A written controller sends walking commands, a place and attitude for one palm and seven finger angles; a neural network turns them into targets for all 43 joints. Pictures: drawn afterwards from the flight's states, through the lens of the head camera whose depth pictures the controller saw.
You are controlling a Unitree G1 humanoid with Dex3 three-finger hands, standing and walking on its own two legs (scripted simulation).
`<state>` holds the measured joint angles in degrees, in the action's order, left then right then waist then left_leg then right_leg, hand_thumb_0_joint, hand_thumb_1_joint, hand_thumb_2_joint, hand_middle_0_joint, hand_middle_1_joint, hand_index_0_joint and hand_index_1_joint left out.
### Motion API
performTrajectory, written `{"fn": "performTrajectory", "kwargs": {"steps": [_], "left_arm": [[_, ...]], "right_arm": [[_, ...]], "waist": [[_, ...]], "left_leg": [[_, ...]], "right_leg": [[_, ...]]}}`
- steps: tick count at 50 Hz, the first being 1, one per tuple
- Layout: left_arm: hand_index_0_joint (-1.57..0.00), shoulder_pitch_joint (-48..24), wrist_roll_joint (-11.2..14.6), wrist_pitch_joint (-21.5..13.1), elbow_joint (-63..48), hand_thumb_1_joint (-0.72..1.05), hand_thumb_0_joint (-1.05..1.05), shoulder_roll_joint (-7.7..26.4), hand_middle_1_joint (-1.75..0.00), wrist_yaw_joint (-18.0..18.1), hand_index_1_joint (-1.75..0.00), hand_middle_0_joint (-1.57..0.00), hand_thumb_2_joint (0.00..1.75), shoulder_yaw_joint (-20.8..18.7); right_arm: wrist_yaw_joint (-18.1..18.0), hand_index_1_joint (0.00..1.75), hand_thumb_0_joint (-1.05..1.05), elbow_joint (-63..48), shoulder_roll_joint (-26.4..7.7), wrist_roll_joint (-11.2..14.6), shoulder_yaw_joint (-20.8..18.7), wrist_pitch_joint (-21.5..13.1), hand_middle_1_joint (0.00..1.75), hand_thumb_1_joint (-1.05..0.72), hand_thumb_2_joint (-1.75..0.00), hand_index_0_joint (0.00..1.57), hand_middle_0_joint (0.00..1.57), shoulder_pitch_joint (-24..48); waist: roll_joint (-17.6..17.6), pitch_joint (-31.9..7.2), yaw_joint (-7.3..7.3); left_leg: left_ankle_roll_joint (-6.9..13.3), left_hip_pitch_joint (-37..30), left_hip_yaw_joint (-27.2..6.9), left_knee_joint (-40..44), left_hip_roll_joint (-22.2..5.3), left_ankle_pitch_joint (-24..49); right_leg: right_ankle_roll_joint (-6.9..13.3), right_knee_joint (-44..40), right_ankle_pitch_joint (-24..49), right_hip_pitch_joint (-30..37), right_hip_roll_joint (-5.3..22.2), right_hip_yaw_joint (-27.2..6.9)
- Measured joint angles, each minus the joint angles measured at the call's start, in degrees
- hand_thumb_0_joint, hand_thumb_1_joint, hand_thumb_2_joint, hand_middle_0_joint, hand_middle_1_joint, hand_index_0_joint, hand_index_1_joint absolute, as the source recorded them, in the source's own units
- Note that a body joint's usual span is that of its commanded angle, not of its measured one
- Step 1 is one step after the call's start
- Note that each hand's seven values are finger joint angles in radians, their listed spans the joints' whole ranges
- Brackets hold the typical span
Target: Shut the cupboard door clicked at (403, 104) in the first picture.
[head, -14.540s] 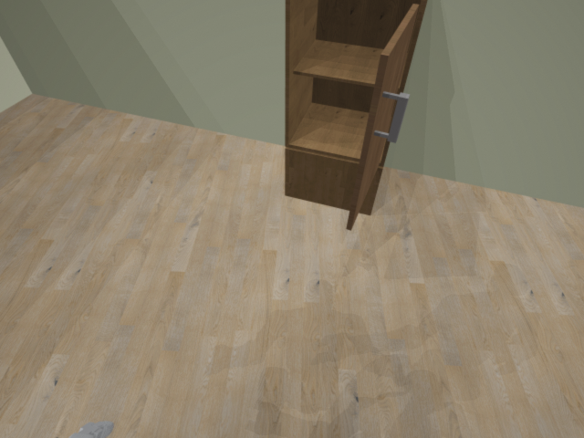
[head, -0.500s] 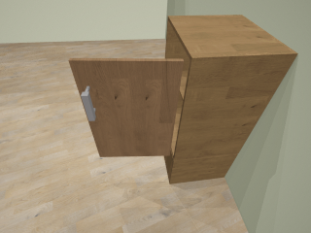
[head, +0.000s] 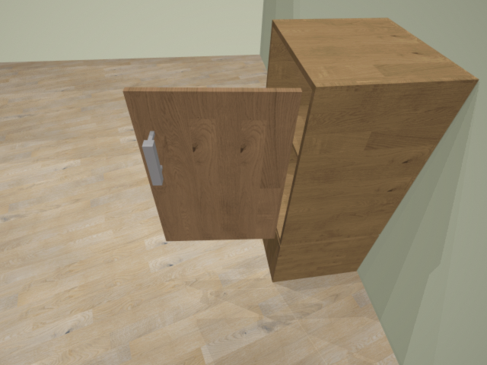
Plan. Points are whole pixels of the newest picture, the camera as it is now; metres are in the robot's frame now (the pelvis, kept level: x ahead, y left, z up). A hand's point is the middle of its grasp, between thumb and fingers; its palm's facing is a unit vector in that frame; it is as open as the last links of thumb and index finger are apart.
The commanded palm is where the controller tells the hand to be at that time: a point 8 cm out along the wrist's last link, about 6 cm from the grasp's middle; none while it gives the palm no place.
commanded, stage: shuffle to correct the standing spot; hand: left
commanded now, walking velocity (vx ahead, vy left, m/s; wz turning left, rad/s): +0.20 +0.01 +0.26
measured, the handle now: (154, 158) +0.58 +0.26 -0.02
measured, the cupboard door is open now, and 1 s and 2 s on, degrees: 84 84 84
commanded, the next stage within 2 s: come to a stop and stand still in 0.58 s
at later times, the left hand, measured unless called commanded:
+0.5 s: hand out of the picture +0.09 +0.20 -0.17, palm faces +0.10 -0.98 -0.17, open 7.3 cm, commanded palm none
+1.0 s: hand (141, 346) +0.20 +0.22 -0.19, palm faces +0.16 -0.97 -0.19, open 7.2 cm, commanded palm none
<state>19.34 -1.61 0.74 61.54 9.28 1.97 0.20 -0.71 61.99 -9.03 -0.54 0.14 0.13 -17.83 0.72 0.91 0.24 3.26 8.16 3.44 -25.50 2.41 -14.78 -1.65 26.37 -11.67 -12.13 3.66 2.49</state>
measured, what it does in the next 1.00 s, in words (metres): walks ahead: right foot, then left foot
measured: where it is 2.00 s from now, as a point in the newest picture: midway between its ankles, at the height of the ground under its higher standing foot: outside the picture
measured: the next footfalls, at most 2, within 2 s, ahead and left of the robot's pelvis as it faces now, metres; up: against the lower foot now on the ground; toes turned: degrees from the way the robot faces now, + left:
right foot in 0.68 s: +0.23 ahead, -0.09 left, +0.00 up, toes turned +1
left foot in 0.90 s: +0.23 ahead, +0.14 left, +0.00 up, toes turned +10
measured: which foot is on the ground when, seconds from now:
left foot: down 0.00-0.68, up 0.70-0.88, down 0.90-1.00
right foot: down 0.00-0.30, up 0.32-0.66, down 0.68-1.00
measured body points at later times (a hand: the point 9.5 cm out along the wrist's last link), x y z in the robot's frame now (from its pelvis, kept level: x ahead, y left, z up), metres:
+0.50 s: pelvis +0.08 +0.03 +0.00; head +0.09 +0.04 +0.45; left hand +0.08 +0.25 -0.16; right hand +0.07 -0.19 -0.15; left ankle +0.02 +0.09 -0.74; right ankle +0.13 -0.10 -0.69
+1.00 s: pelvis +0.18 +0.04 -0.01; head +0.18 +0.05 +0.44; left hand +0.19 +0.27 -0.17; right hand +0.23 -0.19 -0.16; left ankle +0.19 +0.14 -0.74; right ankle +0.22 -0.09 -0.74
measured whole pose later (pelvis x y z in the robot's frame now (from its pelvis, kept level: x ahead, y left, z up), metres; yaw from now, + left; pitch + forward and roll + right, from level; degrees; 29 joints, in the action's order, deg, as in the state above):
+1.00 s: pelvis +0.18 +0.04 -0.01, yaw +5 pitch -2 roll +0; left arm 13.8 -1.1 2.1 57.8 9.8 2.0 -2.6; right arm -1.9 59.6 -8.2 -0.8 -2.1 0.2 -14.6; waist 1.7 3.5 0.8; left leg 1.7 14.7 4.9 -32.9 -1.0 -15.9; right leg -0.5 33.5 -14.8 -15.6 3.1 3.6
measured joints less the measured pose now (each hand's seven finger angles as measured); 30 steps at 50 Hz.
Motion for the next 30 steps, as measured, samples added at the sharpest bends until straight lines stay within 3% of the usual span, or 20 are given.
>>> {"fn": "performTrajectory", "kwargs": {"steps": [4, 9, 12, 14, 17, 19, 21, 26, 30], "left_arm": [[-0.20, 1.7, -0.5, 0.2, 0.2, 0.91, 0.00, -0.7, -0.30, -0.5, -0.30, -0.20, 0.90, -0.6], [-0.20, 3.5, -0.3, -0.6, -0.6, 0.91, 0.00, -1.1, -0.30, -0.5, -0.30, -0.20, 0.90, -1.7], [-0.20, 4.2, -0.2, -1.2, -0.7, 0.91, 0.00, -1.1, -0.30, -0.1, -0.30, -0.20, 0.90, -2.4], [-0.20, 4.6, -0.2, -1.1, -0.4, 0.91, 0.00, -1.0, -0.30, -0.1, -0.30, -0.20, 0.90, -2.6], [-0.20, 4.3, -0.3, 0.3, 0.8, 0.91, 0.00, -1.1, -0.30, -0.4, -0.30, -0.20, 0.90, -2.6], [-0.20, 3.1, -0.5, 0.5, 1.2, 0.91, 0.00, -1.2, -0.30, -0.8, -0.30, -0.20, 0.90, -2.6], [-0.20, 1.2, -0.4, 0.0, 0.9, 0.91, 0.00, -1.1, -0.30, -1.3, -0.30, -0.20, 0.90, -2.6], [-0.20, -4.3, -0.2, -0.5, -1.5, 0.94, 0.02, 0.0, -0.30, -1.2, -0.30, -0.20, 0.90, -2.9], [-0.20, -7.8, 0.0, -0.9, -3.6, 0.95, 0.02, 0.6, -0.30, -1.5, -0.30, -0.20, 0.90, -3.1]], "right_arm": [[0.2, 0.30, 0.01, 0.5, 0.0, -0.2, -0.5, 0.9, 0.30, -0.91, -0.90, 0.20, 0.20, -2.0], [0.3, 0.30, 0.01, 0.4, -0.3, -0.2, -1.0, 1.2, 0.30, -0.91, -0.90, 0.20, 0.20, -4.0], [0.7, 0.30, 0.01, 0.4, -0.4, -0.2, -1.6, 1.5, 0.30, -0.91, -0.90, 0.20, 0.20, -4.0], [0.8, 0.30, 0.01, -0.2, -0.6, -0.2, -1.8, 0.7, 0.30, -0.91, -0.90, 0.20, 0.20, -3.7], [0.2, 0.30, 0.01, -1.2, -0.6, -0.6, -2.1, -1.5, 0.30, -0.91, -0.90, 0.20, 0.20, -3.3], [-0.4, 0.29, 0.01, -1.5, -0.2, -0.6, -1.8, -2.6, 0.30, -0.91, -0.90, 0.20, 0.20, -3.1], [-0.8, 0.29, 0.01, -1.3, 0.5, -0.5, -1.3, -3.6, 0.30, -0.91, -0.90, 0.20, 0.20, -3.2], [-0.9, 0.30, 0.01, 0.2, 2.2, -0.5, -0.4, -4.2, 0.30, -0.91, -0.90, 0.20, 0.20, -3.8], [-0.7, 0.30, 0.01, 1.5, 2.9, -0.8, -0.6, -3.5, 0.30, -0.91, -0.90, 0.20, 0.20, -4.2]], "waist": [[-0.7, -0.2, -0.05], [-1.7, -0.1, 0.03], [-1.5, -0.1, 0.24], [-0.6, 0.1, 0.22], [0.6, 0.1, 0.05], [0.8, 0.2, -0.41], [0.8, 0.5, -0.83], [-0.2, 1.3, -1.10], [-1.3, 2.4, -1.86]], "left_leg": [[0.2, 0.9, -0.8, -1.8, 0.0, -1.4], [0.0, 4.3, -2.2, -8.6, -0.6, -6.5], [-0.4, 7.9, -0.7, -14.8, -2.0, -10.2], [-0.5, 7.3, 0.5, -11.3, -2.5, -7.9], [0.9, 5.6, 2.4, -10.4, -1.5, -5.6], [1.5, 3.1, 3.2, -7.2, -0.9, -5.8], [1.4, 0.5, 3.3, -2.8, -0.4, -4.2], [1.3, -5.0, 2.7, 5.1, -0.2, -1.7], [0.6, -7.5, 2.2, 5.5, -0.4, -3.4]], "right_leg": [[0.5, 2.2, -3.7, -0.6, -0.1, 0.6], [0.5, 4.0, -3.4, -1.2, -0.1, 2.4], [0.2, 4.9, -5.5, -0.6, 0.4, 4.2], [-0.1, 6.4, -7.1, -0.4, 1.3, 4.5], [1.5, 17.5, -14.1, -4.2, 1.5, 1.8], [1.9, 27.1, -13.6, -8.7, 0.9, 0.9], [1.6, 31.3, -11.1, -12.2, 0.9, 1.2], [1.2, 24.1, -5.4, -15.5, 0.7, 2.6], [2.1, 14.4, -3.6, -13.6, 0.3, 3.1]]}}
